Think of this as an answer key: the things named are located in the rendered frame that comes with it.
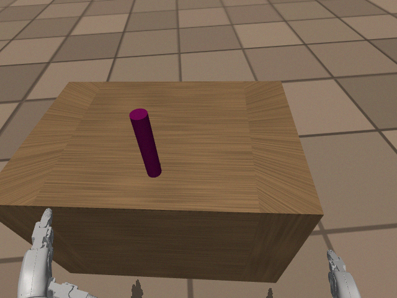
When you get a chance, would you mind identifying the right robot hand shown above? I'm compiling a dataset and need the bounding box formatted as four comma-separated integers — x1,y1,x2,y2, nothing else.
327,250,361,298

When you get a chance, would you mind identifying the can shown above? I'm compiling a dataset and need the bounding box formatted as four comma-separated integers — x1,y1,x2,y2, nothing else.
129,109,161,178

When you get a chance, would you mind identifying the left robot hand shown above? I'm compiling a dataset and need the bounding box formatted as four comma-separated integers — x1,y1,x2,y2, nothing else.
17,208,98,298

